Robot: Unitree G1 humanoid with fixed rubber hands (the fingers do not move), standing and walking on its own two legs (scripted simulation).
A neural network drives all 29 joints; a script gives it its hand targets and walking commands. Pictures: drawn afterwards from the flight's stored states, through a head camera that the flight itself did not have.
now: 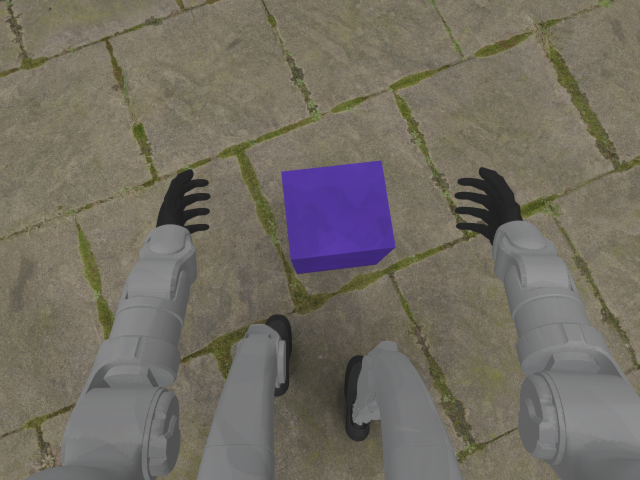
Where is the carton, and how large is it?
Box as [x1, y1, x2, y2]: [281, 160, 394, 273]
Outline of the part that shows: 381,160 281,172 290,257 297,273 375,264 394,247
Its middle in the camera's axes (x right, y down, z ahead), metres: +0.04 -0.05 +0.95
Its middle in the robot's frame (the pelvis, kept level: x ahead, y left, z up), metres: +0.51 -0.02 -0.54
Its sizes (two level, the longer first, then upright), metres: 0.220 0.194 0.269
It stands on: the floor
